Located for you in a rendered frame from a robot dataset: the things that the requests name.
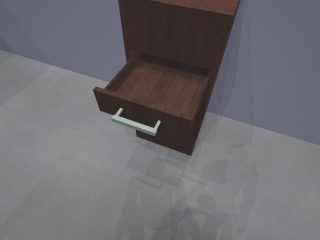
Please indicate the handle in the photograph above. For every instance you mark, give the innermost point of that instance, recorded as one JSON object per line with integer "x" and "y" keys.
{"x": 135, "y": 125}

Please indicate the drawer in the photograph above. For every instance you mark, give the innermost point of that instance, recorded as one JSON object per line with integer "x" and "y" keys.
{"x": 150, "y": 88}

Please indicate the cabinet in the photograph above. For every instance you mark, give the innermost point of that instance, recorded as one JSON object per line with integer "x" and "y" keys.
{"x": 194, "y": 32}

